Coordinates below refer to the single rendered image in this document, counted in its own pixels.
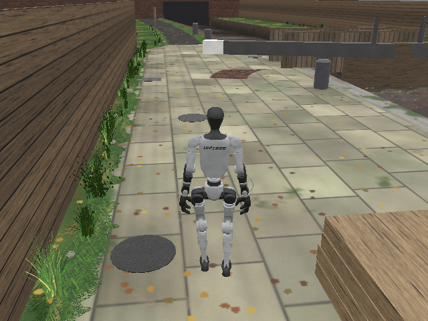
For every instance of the robot left forearm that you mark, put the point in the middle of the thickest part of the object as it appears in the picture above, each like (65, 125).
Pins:
(186, 182)

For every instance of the robot left hand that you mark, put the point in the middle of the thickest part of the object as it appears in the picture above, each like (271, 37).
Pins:
(184, 205)

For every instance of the robot shin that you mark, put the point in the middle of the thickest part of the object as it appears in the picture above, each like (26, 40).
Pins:
(202, 241)
(227, 245)

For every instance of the right robot shin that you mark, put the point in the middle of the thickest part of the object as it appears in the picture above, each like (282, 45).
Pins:
(227, 245)

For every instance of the robot right hand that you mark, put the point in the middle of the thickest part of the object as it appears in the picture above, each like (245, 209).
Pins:
(246, 205)

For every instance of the robot right forearm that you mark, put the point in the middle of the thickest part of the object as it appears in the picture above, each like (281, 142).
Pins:
(243, 183)

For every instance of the left robot shin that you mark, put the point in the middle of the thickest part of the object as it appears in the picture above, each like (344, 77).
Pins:
(202, 241)

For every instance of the robot right upper arm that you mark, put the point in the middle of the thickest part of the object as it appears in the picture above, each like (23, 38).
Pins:
(235, 142)

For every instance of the robot left upper arm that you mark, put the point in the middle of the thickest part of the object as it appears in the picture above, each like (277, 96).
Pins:
(191, 153)

